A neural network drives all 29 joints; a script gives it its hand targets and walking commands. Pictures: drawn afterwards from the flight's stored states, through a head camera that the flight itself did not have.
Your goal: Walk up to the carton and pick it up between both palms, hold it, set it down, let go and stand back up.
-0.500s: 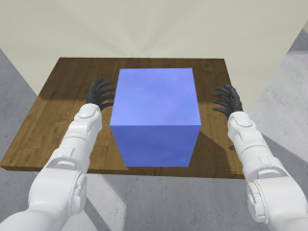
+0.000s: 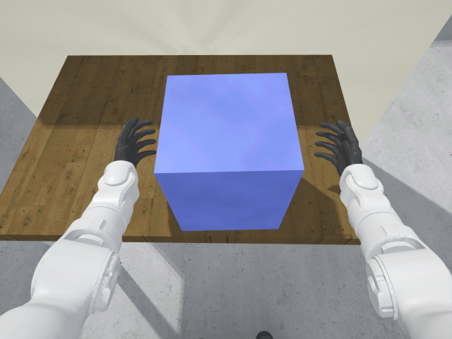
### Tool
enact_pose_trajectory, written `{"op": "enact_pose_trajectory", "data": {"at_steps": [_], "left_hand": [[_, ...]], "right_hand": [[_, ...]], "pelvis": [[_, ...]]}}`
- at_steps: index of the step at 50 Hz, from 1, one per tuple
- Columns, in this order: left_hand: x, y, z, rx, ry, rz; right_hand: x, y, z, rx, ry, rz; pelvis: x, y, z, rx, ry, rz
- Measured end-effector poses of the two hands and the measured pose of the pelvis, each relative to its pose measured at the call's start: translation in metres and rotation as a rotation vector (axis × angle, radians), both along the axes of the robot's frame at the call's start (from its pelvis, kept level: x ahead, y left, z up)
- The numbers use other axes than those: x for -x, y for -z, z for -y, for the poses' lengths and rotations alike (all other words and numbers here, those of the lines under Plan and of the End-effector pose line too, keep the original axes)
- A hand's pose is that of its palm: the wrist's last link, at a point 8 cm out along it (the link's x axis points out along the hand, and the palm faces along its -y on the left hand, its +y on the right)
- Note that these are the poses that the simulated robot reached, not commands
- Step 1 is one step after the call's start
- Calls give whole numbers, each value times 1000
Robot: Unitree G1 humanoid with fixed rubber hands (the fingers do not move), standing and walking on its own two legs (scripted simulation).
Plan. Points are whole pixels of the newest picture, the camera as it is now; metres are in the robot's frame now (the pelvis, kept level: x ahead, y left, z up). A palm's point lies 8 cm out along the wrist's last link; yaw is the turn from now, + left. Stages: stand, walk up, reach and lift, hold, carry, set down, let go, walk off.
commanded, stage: reach and lift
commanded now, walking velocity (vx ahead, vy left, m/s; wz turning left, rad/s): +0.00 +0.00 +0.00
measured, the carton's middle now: (228, 160) +0.44 -0.03 +0.00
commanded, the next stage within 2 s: none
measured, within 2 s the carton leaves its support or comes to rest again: leaves its support in 1.44 s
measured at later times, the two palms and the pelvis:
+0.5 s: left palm (151, 154) +0.44 +0.11 +0.04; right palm (320, 156) +0.42 -0.19 +0.03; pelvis +0.00 +0.00 +0.01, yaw +1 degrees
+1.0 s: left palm (155, 158) +0.43 +0.11 +0.04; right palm (319, 158) +0.41 -0.19 +0.03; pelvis +0.02 -0.01 +0.01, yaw +3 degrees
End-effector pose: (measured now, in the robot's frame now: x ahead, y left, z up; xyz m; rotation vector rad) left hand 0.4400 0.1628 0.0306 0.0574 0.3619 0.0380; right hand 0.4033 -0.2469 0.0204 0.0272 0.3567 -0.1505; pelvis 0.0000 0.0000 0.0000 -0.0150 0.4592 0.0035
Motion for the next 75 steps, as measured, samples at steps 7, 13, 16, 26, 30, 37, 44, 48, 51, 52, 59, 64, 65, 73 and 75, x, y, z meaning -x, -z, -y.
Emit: {"op": "enact_pose_trajectory", "data": {"at_steps": [7, 13, 16, 26, 30, 37, 44, 48, 51, 52, 59, 64, 65, 73, 75], "left_hand": [[2, 1, 6, 1, 18, 15], [2, -3, 17, 4, 34, 32], [2, -6, 25, 7, 44, 42], [2, -14, 50, -1, 37, 60], [4, -15, 51, -12, 26, 59], [9, -15, 54, -23, 15, 60], [12, -14, 55, -29, 8, 74], [13, -15, 55, -36, 7, 75], [13, -14, 56, -33, 4, 72], [13, -14, 56, -31, 3, 72], [13, -13, 56, -20, -1, 72], [12, -14, 57, -17, -5, 70], [12, -14, 58, -16, -6, 69], [12, -23, 61, -6, -11, 61], [12, -28, 62, -5, -12, 64]], "right_hand": [[-3, 0, -6, -2, -16, 19], [-7, -5, -20, 5, -32, 31], [-9, -7, -29, 11, -39, 34], [-12, -11, -53, 35, -26, 41], [-10, -11, -52, 49, -6, 42], [-8, -11, -54, 54, 25, 47], [-7, -10, -55, 50, 40, 57], [-7, -9, -55, 51, 34, 59], [-8, -9, -54, 57, 30, 62], [-8, -9, -54, 59, 29, 64], [-8, -9, -54, 66, 29, 70], [-9, -9, -53, 70, 26, 68], [-9, -9, -53, 69, 25, 67], [-9, -15, -50, 62, 25, 57], [-9, -20, -49, 58, 27, 60]], "pelvis": [[-1, 0, -1, 0, 1, -9], [-2, -1, -1, 0, -4, 1], [-3, -2, -1, 0, -8, 8], [-5, -6, 1, -3, -16, 34], [-6, -8, 2, -5, -18, 51], [-8, -10, 3, -8, -22, 63], [-14, -10, 3, -15, -37, 52], [-19, -10, 5, -18, -39, 52], [-22, -11, 6, -17, -43, 58], [-23, -11, 7, -17, -43, 60], [-27, -11, 10, -17, -44, 72], [-28, -11, 10, -16, -41, 76], [-29, -11, 10, -16, -41, 77], [-31, -13, 9, -18, -40, 103], [-32, -13, 9, -19, -39, 117]]}}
